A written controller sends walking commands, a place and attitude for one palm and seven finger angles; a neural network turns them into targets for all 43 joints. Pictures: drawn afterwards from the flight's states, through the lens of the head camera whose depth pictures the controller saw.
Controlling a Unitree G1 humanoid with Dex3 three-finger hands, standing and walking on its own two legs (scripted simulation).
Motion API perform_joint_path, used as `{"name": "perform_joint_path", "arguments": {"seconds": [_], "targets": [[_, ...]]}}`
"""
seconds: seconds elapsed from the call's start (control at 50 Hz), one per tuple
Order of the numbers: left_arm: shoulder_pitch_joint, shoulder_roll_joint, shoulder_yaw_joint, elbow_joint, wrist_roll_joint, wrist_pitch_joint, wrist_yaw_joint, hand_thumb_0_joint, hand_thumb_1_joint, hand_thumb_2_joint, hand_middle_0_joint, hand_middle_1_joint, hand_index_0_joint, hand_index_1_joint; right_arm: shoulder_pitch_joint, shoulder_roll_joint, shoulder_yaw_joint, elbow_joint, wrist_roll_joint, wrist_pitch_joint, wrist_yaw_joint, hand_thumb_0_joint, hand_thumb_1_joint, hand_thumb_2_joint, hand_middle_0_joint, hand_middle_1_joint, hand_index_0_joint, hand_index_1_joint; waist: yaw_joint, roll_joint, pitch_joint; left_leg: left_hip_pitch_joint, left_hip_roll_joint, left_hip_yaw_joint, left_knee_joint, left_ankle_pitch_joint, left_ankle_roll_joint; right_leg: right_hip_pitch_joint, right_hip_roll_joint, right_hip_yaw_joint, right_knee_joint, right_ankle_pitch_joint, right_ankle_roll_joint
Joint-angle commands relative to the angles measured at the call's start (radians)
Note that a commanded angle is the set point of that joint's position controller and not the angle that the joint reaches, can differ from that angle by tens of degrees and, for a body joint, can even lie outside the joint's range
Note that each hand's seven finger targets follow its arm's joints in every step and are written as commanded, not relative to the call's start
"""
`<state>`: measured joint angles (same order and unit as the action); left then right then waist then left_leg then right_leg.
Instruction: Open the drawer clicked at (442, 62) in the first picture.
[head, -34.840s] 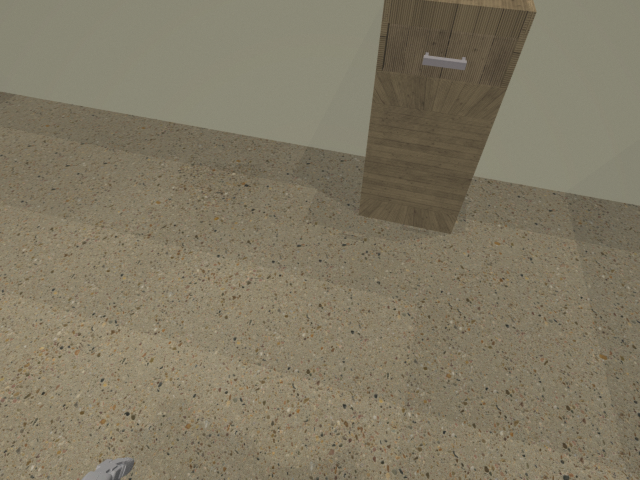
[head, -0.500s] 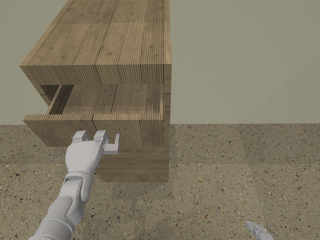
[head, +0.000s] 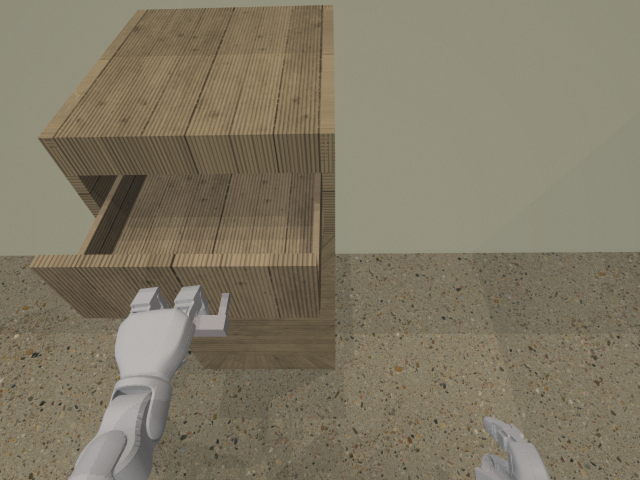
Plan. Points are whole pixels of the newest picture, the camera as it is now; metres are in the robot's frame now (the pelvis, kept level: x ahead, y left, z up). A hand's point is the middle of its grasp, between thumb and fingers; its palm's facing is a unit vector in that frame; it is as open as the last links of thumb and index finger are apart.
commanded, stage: pull the drawer open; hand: left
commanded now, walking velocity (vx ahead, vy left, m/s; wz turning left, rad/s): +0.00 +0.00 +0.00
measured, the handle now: (182, 312) +0.33 +0.22 +0.00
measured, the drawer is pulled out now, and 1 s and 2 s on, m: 0.17 0.30 0.30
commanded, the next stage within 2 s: open the thumb to release the handle in 1.12 s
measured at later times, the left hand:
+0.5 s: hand (163, 403) +0.22 +0.21 -0.02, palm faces -0.02 -0.12 -0.99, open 5.6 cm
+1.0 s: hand (148, 464) +0.15 +0.21 -0.02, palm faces -0.02 -0.10 -0.99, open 5.6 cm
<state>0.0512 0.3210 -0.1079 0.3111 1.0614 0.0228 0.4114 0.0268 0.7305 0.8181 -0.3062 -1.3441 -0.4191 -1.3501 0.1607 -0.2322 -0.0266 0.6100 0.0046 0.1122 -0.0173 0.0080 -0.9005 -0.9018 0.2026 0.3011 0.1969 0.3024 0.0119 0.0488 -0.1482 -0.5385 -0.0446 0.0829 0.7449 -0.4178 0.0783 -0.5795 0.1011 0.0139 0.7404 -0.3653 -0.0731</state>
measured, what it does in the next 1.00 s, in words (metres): stands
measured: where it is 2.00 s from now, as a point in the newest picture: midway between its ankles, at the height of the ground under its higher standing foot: outside the picture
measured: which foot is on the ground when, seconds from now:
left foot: down 0.00-1.00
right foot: down 0.00-1.00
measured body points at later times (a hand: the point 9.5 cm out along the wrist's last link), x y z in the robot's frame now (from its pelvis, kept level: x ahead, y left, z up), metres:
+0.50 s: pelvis +0.01 -0.01 +0.00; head +0.04 -0.03 +0.44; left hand +0.21 +0.22 +0.04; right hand +0.22 -0.22 -0.10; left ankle -0.03 +0.07 -0.71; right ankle -0.01 -0.08 -0.71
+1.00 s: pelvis -0.01 -0.02 -0.02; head +0.02 -0.04 +0.43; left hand +0.15 +0.21 +0.04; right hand +0.20 -0.23 -0.11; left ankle -0.03 +0.07 -0.71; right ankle -0.01 -0.08 -0.71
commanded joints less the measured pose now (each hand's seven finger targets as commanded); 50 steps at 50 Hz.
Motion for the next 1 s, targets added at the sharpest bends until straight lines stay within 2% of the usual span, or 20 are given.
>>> {"name": "perform_joint_path", "arguments": {"seconds": [0.0,0.06,0.1,0.16,0.24,0.26,0.28,0.34,0.5,0.54,0.58,0.64,0.68,0.7,0.74,0.76,0.78,0.8,0.88,0.98], "targets": [[0.012,0.142,0.109,-0.220,-0.011,0.022,0.057,0.000,0.900,0.900,-0.400,-1.350,-0.400,-1.350,-0.109,-0.115,-0.038,-0.161,0.000,-0.045,0.005,0.000,-0.900,-0.900,0.200,0.300,0.200,0.300,0.053,-0.039,-0.228,0.097,0.010,-0.098,-0.060,0.419,-0.052,0.200,-0.043,0.085,-0.061,0.423,0.010],[0.045,0.157,0.126,-0.276,-0.007,0.024,0.069,0.000,0.900,0.900,-0.400,-1.350,-0.400,-1.350,-0.118,-0.115,-0.038,-0.165,-0.003,-0.046,0.009,0.000,-0.900,-0.900,0.200,0.300,0.200,0.300,0.058,-0.030,-0.258,0.122,0.012,-0.102,-0.051,0.468,-0.055,0.206,-0.045,0.092,-0.049,0.466,0.010],[0.095,0.143,0.118,-0.272,-0.012,0.030,0.071,0.000,0.900,0.900,-0.400,-1.350,-0.400,-1.350,-0.122,-0.113,-0.037,-0.165,-0.001,-0.049,0.012,0.000,-0.900,-0.900,0.200,0.300,0.200,0.300,0.053,-0.063,-0.224,0.109,0.011,-0.102,-0.047,0.447,-0.054,0.193,-0.043,0.088,-0.051,0.461,0.013],[0.133,0.158,0.135,-0.316,-0.012,0.025,0.079,0.000,0.900,0.900,-0.400,-1.350,-0.400,-1.350,-0.137,-0.112,-0.033,-0.171,-0.005,-0.050,0.011,0.000,-0.900,-0.900,0.200,0.300,0.200,0.300,0.063,-0.049,-0.236,0.107,0.007,-0.101,-0.048,0.433,-0.055,0.210,-0.049,0.101,-0.046,0.482,0.012],[0.143,0.155,0.138,-0.325,-0.008,0.029,0.084,0.000,0.900,0.900,-0.400,-1.350,-0.400,-1.350,-0.146,-0.112,-0.031,-0.167,-0.007,-0.050,0.011,0.000,-0.900,-0.900,0.200,0.300,0.200,0.300,0.054,-0.056,-0.200,0.101,0.006,-0.102,-0.046,0.405,-0.055,0.185,-0.043,0.101,-0.049,0.452,0.009],[0.170,0.171,0.155,-0.349,-0.003,0.024,0.090,0.000,0.900,0.900,-0.400,-1.350,-0.400,-1.350,-0.151,-0.109,-0.031,-0.173,-0.008,-0.053,0.012,0.000,-0.900,-0.900,0.200,0.300,0.200,0.300,0.066,-0.047,-0.222,0.105,0.004,-0.100,-0.041,0.406,-0.054,0.195,-0.044,0.108,-0.043,0.455,0.011],[0.216,0.154,0.139,-0.349,-0.006,0.025,0.091,0.000,0.900,0.900,-0.400,-1.350,-0.400,-1.350,-0.156,-0.103,-0.028,-0.179,-0.006,-0.054,0.013,0.000,-0.900,-0.900,0.200,0.300,0.200,0.300,0.070,-0.036,-0.217,0.108,0.002,-0.101,-0.040,0.405,-0.056,0.194,-0.044,0.106,-0.041,0.454,0.009],[0.269,0.154,0.148,-0.380,-0.016,0.021,0.092,0.000,0.900,0.900,-0.400,-1.350,-0.400,-1.350,-0.160,-0.102,-0.026,-0.182,-0.008,-0.055,0.017,0.000,-0.900,-0.900,0.200,0.300,0.200,0.300,0.072,-0.053,-0.223,0.109,0.002,-0.103,-0.034,0.430,-0.058,0.207,-0.047,0.112,-0.035,0.506,0.011],[0.416,0.149,0.150,-0.454,-0.013,0.001,0.104,0.000,0.900,0.900,-0.400,-1.350,-0.400,-1.350,-0.180,-0.095,-0.016,-0.201,-0.014,-0.058,0.028,0.000,-0.900,-0.900,0.200,0.300,0.200,0.300,0.084,-0.045,-0.191,0.089,-0.002,-0.100,-0.018,0.403,-0.056,0.188,-0.048,0.124,-0.022,0.505,0.012],[0.435,0.171,0.180,-0.472,-0.016,-0.010,0.110,0.000,0.900,0.900,-0.400,-1.350,-0.400,-1.350,-0.178,-0.096,-0.014,-0.200,-0.015,-0.054,0.030,0.000,-0.900,-0.900,0.200,0.300,0.200,0.300,0.087,-0.047,-0.193,0.088,-0.001,-0.107,-0.015,0.410,-0.058,0.185,-0.043,0.127,-0.017,0.497,0.005],[0.479,0.146,0.155,-0.493,-0.011,-0.014,0.116,0.000,0.900,0.900,-0.400,-1.350,-0.400,-1.350,-0.181,-0.093,-0.014,-0.205,-0.019,-0.057,0.037,0.000,-0.900,-0.900,0.200,0.300,0.200,0.300,0.088,-0.029,-0.187,0.090,0.000,-0.105,-0.007,0.409,-0.056,0.167,-0.043,0.121,-0.010,0.477,0.006],[0.490,0.152,0.165,-0.523,-0.009,-0.020,0.124,0.000,0.900,0.900,-0.400,-1.350,-0.400,-1.350,-0.180,-0.097,-0.016,-0.210,-0.022,-0.056,0.041,0.000,-0.900,-0.900,0.200,0.300,0.200,0.300,0.083,-0.018,-0.175,0.092,0.003,-0.108,0.003,0.393,-0.056,0.135,-0.038,0.115,-0.008,0.429,0.002],[0.525,0.163,0.182,-0.518,-0.011,-0.024,0.131,0.000,0.900,0.900,-0.400,-1.350,-0.400,-1.350,-0.182,-0.095,-0.014,-0.213,-0.021,-0.054,0.040,0.000,-0.900,-0.900,0.200,0.300,0.200,0.300,0.089,-0.041,-0.166,0.070,-0.001,-0.110,0.005,0.355,-0.055,0.134,-0.037,0.114,-0.003,0.402,0.003],[0.515,0.164,0.181,-0.515,-0.007,-0.026,0.132,0.000,0.900,0.900,-0.400,-1.350,-0.400,-1.350,-0.187,-0.096,-0.012,-0.215,-0.023,-0.054,0.039,0.000,-0.900,-0.900,0.200,0.300,0.200,0.300,0.087,-0.040,-0.145,0.055,-0.005,-0.109,0.008,0.324,-0.054,0.119,-0.036,0.118,-0.004,0.379,0.002],[0.483,0.180,0.202,-0.526,-0.004,-0.031,0.141,0.000,0.900,0.900,-0.400,-1.350,-0.400,-1.350,-0.185,-0.100,-0.015,-0.215,-0.026,-0.051,0.035,0.000,-0.900,-0.900,0.200,0.300,0.200,0.300,0.080,-0.049,-0.144,0.046,-0.005,-0.112,0.010,0.292,-0.052,0.111,-0.036,0.126,-0.009,0.349,0.000],[0.494,0.179,0.199,-0.538,0.003,-0.032,0.145,0.000,0.900,0.900,-0.400,-1.350,-0.400,-1.350,-0.188,-0.098,-0.014,-0.219,-0.028,-0.052,0.036,0.000,-0.900,-0.900,0.200,0.300,0.200,0.300,0.090,-0.025,-0.162,0.051,-0.007,-0.110,0.012,0.280,-0.052,0.105,-0.038,0.123,-0.002,0.318,0.000],[0.504,0.154,0.176,-0.526,0.001,-0.032,0.146,0.000,0.900,0.900,-0.400,-1.350,-0.400,-1.350,-0.183,-0.094,-0.017,-0.216,-0.026,-0.054,0.035,0.000,-0.900,-0.900,0.200,0.300,0.200,0.300,0.082,-0.022,-0.143,0.056,-0.006,-0.109,0.017,0.280,-0.051,0.087,-0.037,0.115,-0.004,0.314,-0.001],[0.497,0.167,0.187,-0.533,0.003,-0.035,0.148,0.000,0.900,0.900,-0.400,-1.350,-0.400,-1.350,-0.182,-0.097,-0.016,-0.217,-0.028,-0.054,0.036,0.000,-0.900,-0.900,0.200,0.300,0.200,0.300,0.083,-0.032,-0.147,0.054,-0.005,-0.112,0.020,0.272,-0.053,0.076,-0.035,0.120,-0.002,0.294,-0.001],[0.537,0.169,0.197,-0.526,-0.015,-0.039,0.145,0.000,0.900,0.900,-0.400,-1.350,-0.400,-1.350,-0.184,-0.094,-0.015,-0.220,-0.023,-0.054,0.029,0.000,-0.900,-0.900,0.200,0.300,0.200,0.300,0.086,-0.057,-0.134,0.022,-0.011,-0.111,0.023,0.230,-0.047,0.094,-0.040,0.125,-0.008,0.280,0.002],[0.588,0.163,0.190,-0.555,-0.026,-0.049,0.139,0.000,0.900,0.900,-0.400,-1.350,-0.400,-1.350,-0.187,-0.091,-0.015,-0.227,-0.023,-0.058,0.033,0.000,-0.900,-0.900,0.200,0.300,0.200,0.300,0.092,-0.047,-0.134,0.020,-0.011,-0.109,0.024,0.225,-0.045,0.092,-0.043,0.128,-0.009,0.268,0.000]]}}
